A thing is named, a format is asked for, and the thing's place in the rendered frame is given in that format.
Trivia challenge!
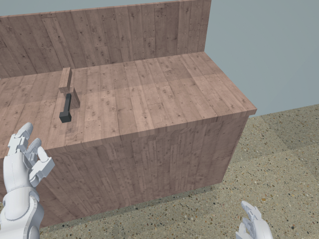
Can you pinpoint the robot right hand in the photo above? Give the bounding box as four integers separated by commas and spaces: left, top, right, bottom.
236, 201, 273, 239

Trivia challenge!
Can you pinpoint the tap lever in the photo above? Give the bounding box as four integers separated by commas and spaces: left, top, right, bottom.
59, 93, 72, 123

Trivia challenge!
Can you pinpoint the robot left forearm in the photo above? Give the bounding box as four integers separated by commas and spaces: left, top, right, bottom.
0, 187, 44, 239

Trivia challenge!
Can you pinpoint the robot left hand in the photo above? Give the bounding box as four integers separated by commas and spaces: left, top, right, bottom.
3, 122, 55, 193

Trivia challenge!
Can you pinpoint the counter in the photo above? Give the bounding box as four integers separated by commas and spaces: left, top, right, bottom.
0, 0, 257, 228

